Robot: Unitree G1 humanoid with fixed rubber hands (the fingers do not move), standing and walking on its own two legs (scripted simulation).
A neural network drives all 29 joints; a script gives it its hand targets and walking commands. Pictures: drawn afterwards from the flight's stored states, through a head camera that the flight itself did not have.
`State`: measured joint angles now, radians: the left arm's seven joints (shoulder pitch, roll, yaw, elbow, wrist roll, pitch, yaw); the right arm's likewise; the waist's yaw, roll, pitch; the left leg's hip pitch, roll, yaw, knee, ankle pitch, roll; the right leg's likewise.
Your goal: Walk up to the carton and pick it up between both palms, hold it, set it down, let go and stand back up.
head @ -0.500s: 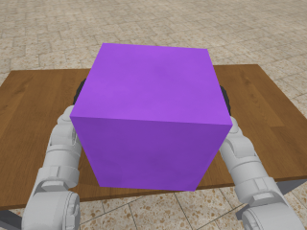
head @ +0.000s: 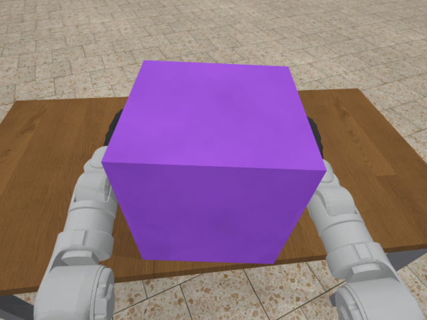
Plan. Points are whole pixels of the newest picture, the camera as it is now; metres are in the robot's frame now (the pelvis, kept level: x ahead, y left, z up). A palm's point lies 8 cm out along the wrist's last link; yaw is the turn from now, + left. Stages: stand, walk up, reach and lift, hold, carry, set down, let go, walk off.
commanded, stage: reach and lift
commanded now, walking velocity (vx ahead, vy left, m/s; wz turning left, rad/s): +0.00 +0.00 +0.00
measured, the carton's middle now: (212, 167) +0.39 +0.04 +0.10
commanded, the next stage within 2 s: none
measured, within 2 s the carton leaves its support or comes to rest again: leaves its support in 0.96 s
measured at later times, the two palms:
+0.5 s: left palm (111, 147) +0.39 +0.23 +0.14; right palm (312, 160) +0.38 -0.14 +0.14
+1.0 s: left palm (112, 147) +0.39 +0.22 +0.14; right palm (312, 160) +0.38 -0.14 +0.14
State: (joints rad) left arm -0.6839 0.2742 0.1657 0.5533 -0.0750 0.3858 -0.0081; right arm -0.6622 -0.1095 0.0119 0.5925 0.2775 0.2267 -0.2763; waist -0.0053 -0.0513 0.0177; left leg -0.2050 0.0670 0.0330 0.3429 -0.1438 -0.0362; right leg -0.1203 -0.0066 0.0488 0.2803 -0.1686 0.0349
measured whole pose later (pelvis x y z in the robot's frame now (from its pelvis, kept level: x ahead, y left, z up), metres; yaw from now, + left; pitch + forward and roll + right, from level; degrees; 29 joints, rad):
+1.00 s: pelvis +0.01 +0.01 +0.00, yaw +3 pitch -4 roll +0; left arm -0.62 0.14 0.34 0.49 0.22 0.35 -0.19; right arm -0.55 0.01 -0.17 0.59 0.02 0.10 -0.12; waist -0.05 -0.08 0.01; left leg -0.08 0.03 0.01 0.30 -0.15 -0.02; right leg 0.03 -0.05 -0.01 0.24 -0.19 0.04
